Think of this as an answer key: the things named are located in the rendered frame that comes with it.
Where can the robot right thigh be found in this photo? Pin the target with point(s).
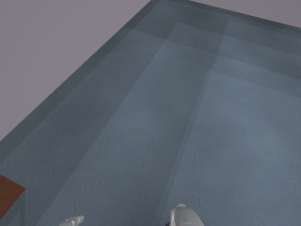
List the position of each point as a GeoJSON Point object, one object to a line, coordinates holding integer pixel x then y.
{"type": "Point", "coordinates": [184, 216]}

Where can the cupboard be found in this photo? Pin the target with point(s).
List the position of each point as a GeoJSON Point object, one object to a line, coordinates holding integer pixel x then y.
{"type": "Point", "coordinates": [9, 193]}

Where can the robot left hand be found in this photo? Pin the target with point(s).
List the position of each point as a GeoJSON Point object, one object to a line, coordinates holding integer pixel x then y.
{"type": "Point", "coordinates": [73, 221]}

